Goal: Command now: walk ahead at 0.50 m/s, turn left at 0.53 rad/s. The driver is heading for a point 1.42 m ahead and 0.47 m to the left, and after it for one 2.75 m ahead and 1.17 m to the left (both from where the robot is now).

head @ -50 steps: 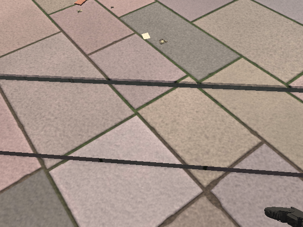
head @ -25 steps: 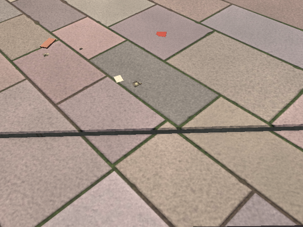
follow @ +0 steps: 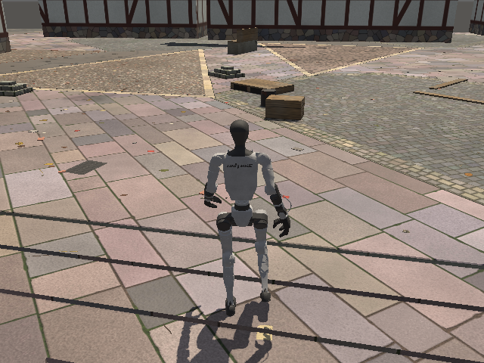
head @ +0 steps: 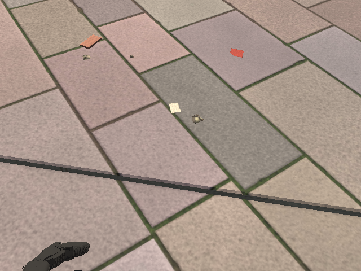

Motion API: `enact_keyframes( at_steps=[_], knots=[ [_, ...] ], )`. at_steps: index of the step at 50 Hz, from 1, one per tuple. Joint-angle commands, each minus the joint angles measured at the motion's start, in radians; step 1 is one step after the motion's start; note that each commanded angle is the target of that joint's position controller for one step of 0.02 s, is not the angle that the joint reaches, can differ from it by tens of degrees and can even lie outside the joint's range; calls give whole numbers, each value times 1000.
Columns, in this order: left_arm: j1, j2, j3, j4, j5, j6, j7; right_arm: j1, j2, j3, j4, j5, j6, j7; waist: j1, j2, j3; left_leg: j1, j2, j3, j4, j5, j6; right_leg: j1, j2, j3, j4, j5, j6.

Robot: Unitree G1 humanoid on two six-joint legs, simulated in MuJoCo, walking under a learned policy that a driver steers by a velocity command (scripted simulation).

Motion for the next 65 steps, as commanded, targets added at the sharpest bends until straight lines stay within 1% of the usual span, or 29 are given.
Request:
enact_keyframes(
  at_steps=[1, 4, 7, 8, 10, 11, 12, 13, 14, 16, 17, 20, 25, 29, 32, 33, 34, 35, 37, 43, 52, 55, 57, 58, 59, 60, 61, 63, 65],
  knots=[
    [-93, 83, 22, -97, 11, -2, -7, -63, -143, -25, -104, 3, -38, -37, 56, 22, 35, 128, 266, -361, -302, 394, 201, -241, -36, -1, -176, 96, 36],
    [-196, -1, -7, -121, 13, 5, -22, -36, -146, -26, -98, 6, -12, -66, 13, 71, 38, 56, 170, -215, -270, 449, 135, -124, 32, -68, -450, 267, 59],
    [-259, 19, -1, -148, -1, 8, -31, 34, -175, -34, -87, 9, 12, -67, -22, 142, 28, 23, 200, -257, -282, 410, 122, -1, 98, -127, -603, 256, 63],
    [-238, 46, 13, -146, -7, 7, -28, 26, -174, -34, -87, 11, 14, -67, -2, 166, 27, 28, 218, -285, -265, 419, 107, 47, 85, -90, -628, 289, 51],
    [36, 147, 66, -74, 4, -1, -10, -60, -155, -25, -128, 7, -2, -67, 151, 205, -126, -8, 168, -224, -32, 761, 52, 350, 93, -95, -609, 286, -28],
    [222, 204, 88, -41, 22, 3, 3, -126, -125, -15, -183, 2, -3, -71, 246, 129, -272, -186, 98, -162, 251, 707, -19, 632, -38, 70, -604, 200, -102],
    [345, 274, 106, -21, 46, 12, 2, -31, -57, 9, -221, 12, -12, -64, 223, -188, -511, -424, 0, -149, 655, 146, -72, 930, -303, 582, -755, -145, -249],
    [288, 183, 75, -39, 44, 11, 10, -17, -84, 6, -206, 22, -16, -47, 191, -276, -470, -539, 15, -229, 817, -168, -68, 910, -348, 794, -894, -262, -260],
    [226, 131, 62, -33, 24, 22, 24, -77, -122, -6, -207, 34, -13, -38, 177, -195, -280, -610, 61, -190, 870, -128, -66, 758, -329, 642, -908, -302, -231],
    [161, 87, 53, -2, 18, 31, 34, -164, -115, -6, -229, 8, -4, -36, 124, -44, -111, -547, 138, -132, 793, -47, -48, 475, -272, 403, -925, -87, -191],
    [132, 68, 48, 7, 31, 26, 33, -163, -108, -11, -231, 6, 8, -34, 87, -47, -77, -473, 166, -137, 758, -46, -41, 360, -248, 316, -945, -3, -175],
    [75, 81, 58, 30, 13, 10, 29, -154, -68, -2, -233, 14, 42, -29, 43, -80, -3, -407, 198, -115, 651, -27, -52, 216, -244, 144, -1021, 85, -182],
    [65, 186, 91, 48, -7, 15, 26, -251, -77, 13, -256, 1, 49, -10, 49, -47, 1, -287, 196, -60, 316, 145, -60, 206, -219, -73, -1048, 139, -145],
    [114, 233, 104, 68, -20, 30, 14, -310, -134, -7, -268, 0, 56, -1, 73, -31, 24, -250, 160, 15, 202, 139, -29, 318, -264, -123, -1013, 74, -118],
    [134, 175, 79, 73, -3, 48, 15, -25, -231, -73, -175, 1, 51, -9, -57, 92, -94, 133, 36, 66, 78, 101, 52, 239, -143, -259, -511, 329, -51],
    [141, 86, 50, 27, 38, 51, 22, 40, -358, -98, -175, 4, 45, -20, -29, 363, -65, 286, 250, -378, -84, 8, 160, -86, -30, -260, -108, -99, 25],
    [137, 100, 39, -26, 13, 28, 23, 1, -360, -81, -231, 0, 16, -7, 0, 403, -204, 401, 367, -864, -295, -343, 294, -318, 74, -32, 113, -234, 29],
    [78, 176, 54, -31, -27, 7, 13, -42, -272, -55, -247, 2, -10, -1, -18, 258, -149, 382, 395, -828, -326, -335, 269, -414, 17, 27, 184, -152, 7],
    [88, 150, 43, 1, -5, -10, 10, -112, -199, -30, -245, -11, -21, -8, 30, 111, -105, 229, 332, -574, -249, -78, 200, -321, -67, 31, 58, 22, -16],
    [21, 107, 32, 10, 24, 29, 0, -118, -173, -12, -211, -13, -34, -37, 54, 50, -48, 129, 257, -299, -304, 432, 177, -224, -66, -1, -247, 218, 34],
    [-208, 64, 2, -48, 11, 20, -39, -29, -176, -9, -105, -7, -8, -49, -28, 77, 86, 200, 238, -181, -291, 502, 114, -192, 1, -64, -677, 423, 17],
    [-121, 102, 18, -31, 25, 11, -42, -43, -208, -16, -86, -9, 9, -57, 23, 132, 10, 251, 239, -175, -175, 778, 68, -22, 53, -79, -723, 390, -28],
    [7, 183, 57, 0, 41, 5, -38, 66, -140, 9, -63, -3, 17, -48, 64, 55, -217, 95, 173, -148, 104, 1004, -40, 459, 32, -39, -691, 537, -150],
    [140, 174, 69, 40, 32, 16, -34, 37, -160, 14, -60, 0, 9, -44, 146, 34, -352, -66, 145, -141, 288, 866, -90, 728, -45, 56, -691, 633, -216],
    [271, 180, 69, 89, 41, 30, -23, -61, -155, 19, -103, -3, -4, -41, 214, -132, -418, -280, 45, -142, 618, 296, -144, 908, -225, 264, -738, 796, -307],
    [255, 142, 49, 90, 37, 39, -11, -91, -159, 19, -107, -12, -10, -35, 202, -139, -450, -321, 26, -217, 728, -260, -136, 896, -284, 315, -735, 983, -308],
    [160, 124, 44, 69, 29, 51, -1, -143, -187, 7, -121, 11, -10, -32, 178, -63, -344, -369, 63, -229, 721, -263, -130, 774, -271, 265, -762, 896, -283],
    [17, 60, 24, 57, 20, 62, 11, -153, -147, 13, -112, 6, 15, -36, 96, -6, -205, -326, 127, -147, 530, -227, -135, 533, -185, 157, -816, 653, -237],
    [-81, 78, 28, 56, 21, 85, 5, -56, -72, 32, -64, -5, 52, -38, 19, -79, -148, -74, 96, -43, 323, -210, -163, 234, -113, 29, -866, 537, -225]
  ],
)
